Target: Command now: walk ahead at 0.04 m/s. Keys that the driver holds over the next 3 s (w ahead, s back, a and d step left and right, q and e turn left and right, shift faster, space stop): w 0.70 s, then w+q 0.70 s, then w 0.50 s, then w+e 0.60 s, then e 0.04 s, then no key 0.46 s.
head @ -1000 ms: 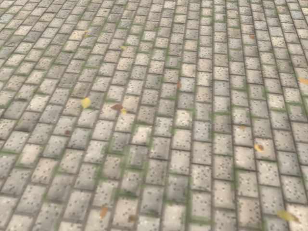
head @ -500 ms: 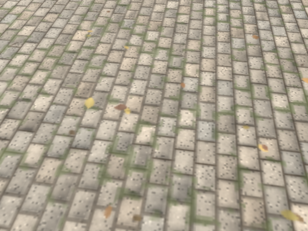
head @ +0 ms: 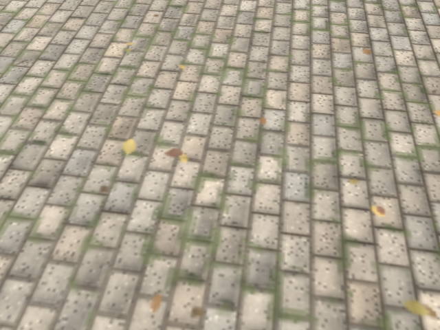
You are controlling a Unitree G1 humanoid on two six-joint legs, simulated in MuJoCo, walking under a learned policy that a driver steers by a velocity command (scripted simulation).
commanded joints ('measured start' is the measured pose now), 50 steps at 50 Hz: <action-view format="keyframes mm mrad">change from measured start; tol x32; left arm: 1 81 67 9 -1 1 -3 2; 12 -49 71 35 -150 25 -56 -44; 18 461 223 101 -13 9 -73 -32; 50 -134 112 71 -313 33 -50 -56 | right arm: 1 83 -69 -9 -2 -1 -3 -2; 32 -347 -64 -46 -298 -6 -41 76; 38 218 -252 -122 -146 -33 -60 36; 50 93 -181 -87 -173 5 -86 40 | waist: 1 -1 4 34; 14 21 116 159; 18 160 -281 79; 39 -104 197 -266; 50 4 34 69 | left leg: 1 -27 102 -94 -75 45 28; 6 -140 93 -173 -58 -516 109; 14 -150 261 -355 -194 -403 194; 21 -628 93 0 702 -95 61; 37 109 -30 134 105 133 152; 39 464 430 -672 -40 -49 380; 50 -86 165 -243 -246 235 241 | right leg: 1 -23 -102 94 -72 43 -26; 6 -210 -47 100 29 -459 -84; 15 21 1 -89 73 -124 -67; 18 367 -406 597 -247 -346 -200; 36 196 -222 -17 142 1051 -95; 38 -49 -140 -86 649 520 -81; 39 -389 49 -57 1019 -301 -49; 50 -459 -127 -26 539 73 48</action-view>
